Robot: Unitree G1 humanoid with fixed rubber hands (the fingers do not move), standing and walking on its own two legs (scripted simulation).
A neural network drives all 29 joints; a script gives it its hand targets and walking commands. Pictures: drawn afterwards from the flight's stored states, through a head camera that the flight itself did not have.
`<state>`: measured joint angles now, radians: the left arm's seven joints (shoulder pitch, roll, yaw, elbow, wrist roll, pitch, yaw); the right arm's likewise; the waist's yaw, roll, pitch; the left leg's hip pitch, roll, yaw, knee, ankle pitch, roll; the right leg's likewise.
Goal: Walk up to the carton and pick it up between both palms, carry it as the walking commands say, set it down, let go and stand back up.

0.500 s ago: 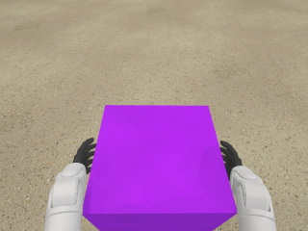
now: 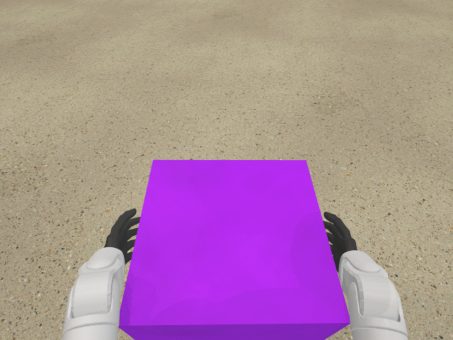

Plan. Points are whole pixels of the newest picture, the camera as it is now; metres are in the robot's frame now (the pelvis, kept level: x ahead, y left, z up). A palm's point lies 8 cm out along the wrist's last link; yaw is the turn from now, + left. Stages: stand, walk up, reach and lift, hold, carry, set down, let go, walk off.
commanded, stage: hold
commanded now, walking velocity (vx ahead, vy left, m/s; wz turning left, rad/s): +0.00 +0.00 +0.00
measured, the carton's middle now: (229, 260) +0.29 +0.00 -0.05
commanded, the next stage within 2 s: carry in 0.62 s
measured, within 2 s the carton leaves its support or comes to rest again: neither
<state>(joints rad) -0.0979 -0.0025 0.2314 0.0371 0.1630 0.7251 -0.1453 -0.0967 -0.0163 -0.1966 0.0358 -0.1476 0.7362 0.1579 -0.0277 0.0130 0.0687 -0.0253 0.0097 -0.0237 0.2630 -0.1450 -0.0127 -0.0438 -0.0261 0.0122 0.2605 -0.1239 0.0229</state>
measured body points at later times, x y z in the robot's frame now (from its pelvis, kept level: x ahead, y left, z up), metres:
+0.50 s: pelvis +0.00 +0.00 +0.00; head -0.01 -0.01 +0.45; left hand +0.28 +0.19 +0.03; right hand +0.27 -0.20 +0.02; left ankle +0.01 +0.13 -0.75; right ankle +0.02 -0.14 -0.75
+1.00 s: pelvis -0.01 +0.03 -0.03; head -0.03 +0.03 +0.42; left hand +0.25 +0.23 +0.06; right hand +0.26 -0.17 +0.06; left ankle +0.01 +0.13 -0.75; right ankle +0.00 -0.10 -0.75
